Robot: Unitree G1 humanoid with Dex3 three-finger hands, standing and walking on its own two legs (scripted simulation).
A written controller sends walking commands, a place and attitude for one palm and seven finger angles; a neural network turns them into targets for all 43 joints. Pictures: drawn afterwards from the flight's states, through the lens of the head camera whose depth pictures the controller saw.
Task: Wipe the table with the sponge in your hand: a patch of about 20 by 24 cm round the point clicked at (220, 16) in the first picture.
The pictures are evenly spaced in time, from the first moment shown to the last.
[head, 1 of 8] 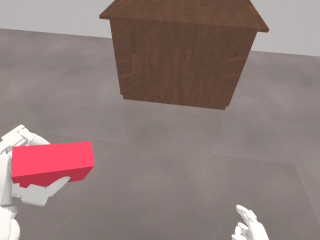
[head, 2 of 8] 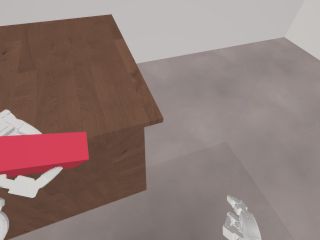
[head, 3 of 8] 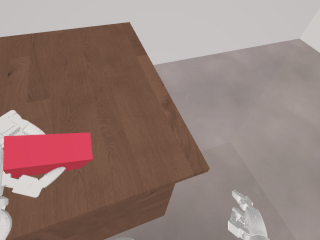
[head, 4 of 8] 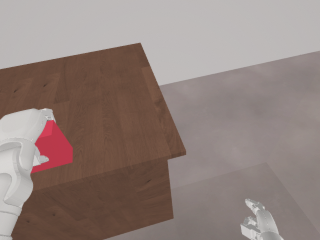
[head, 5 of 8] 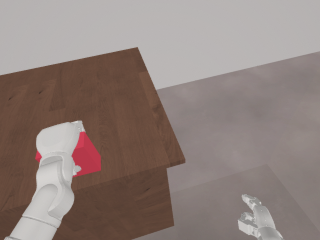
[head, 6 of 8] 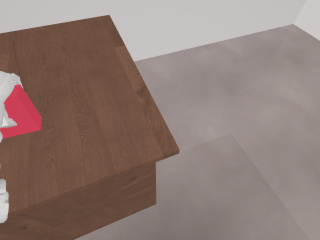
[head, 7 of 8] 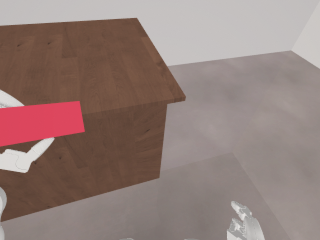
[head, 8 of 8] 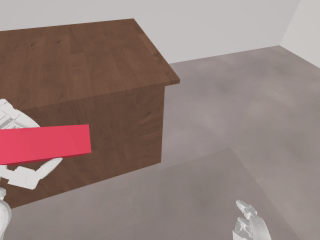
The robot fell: no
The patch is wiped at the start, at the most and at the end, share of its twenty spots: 0.00 1.00 1.00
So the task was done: yes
